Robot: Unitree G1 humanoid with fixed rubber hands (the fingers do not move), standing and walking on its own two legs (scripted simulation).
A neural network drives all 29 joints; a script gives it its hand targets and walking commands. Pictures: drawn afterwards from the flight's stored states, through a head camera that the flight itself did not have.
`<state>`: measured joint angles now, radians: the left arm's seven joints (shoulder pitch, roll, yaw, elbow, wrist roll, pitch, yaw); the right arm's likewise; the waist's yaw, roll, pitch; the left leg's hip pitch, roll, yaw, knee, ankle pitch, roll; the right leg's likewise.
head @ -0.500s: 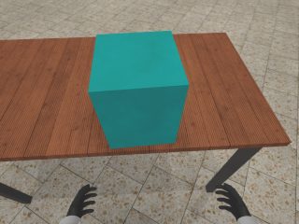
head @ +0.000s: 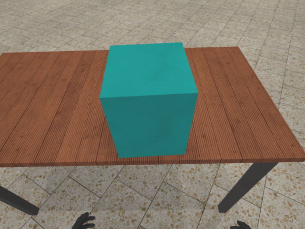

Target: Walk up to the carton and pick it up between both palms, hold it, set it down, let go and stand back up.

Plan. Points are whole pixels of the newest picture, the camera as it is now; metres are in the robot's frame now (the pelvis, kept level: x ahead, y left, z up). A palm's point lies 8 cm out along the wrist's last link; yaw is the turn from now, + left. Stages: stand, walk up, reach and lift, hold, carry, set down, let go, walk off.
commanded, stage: stand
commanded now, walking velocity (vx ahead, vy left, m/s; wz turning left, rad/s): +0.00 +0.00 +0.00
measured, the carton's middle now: (149, 102) +0.43 +0.03 +0.10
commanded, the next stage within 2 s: none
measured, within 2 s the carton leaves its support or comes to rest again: neither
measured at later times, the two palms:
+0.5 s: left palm out of the picture -0.08 +0.21 -0.15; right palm out of the picture -0.06 -0.22 -0.14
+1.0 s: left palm out of the picture -0.10 +0.16 -0.15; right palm out of the picture -0.07 -0.21 -0.15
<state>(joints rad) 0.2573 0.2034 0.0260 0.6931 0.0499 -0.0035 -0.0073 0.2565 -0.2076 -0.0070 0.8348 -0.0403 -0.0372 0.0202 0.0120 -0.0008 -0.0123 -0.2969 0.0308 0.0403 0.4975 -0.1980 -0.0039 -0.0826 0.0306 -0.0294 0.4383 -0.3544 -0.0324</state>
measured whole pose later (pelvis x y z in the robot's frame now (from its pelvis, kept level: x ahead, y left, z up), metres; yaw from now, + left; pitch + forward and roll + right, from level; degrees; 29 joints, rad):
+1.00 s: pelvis -0.03 -0.02 +0.00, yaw +4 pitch -2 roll -1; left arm 0.43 0.09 0.00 1.14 0.02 -0.02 0.04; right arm 0.38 -0.08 0.01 1.20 -0.02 0.01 -0.03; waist 0.00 0.00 -0.01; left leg -0.30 0.03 -0.05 0.47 -0.13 -0.03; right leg -0.07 0.05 -0.11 0.43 -0.33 -0.07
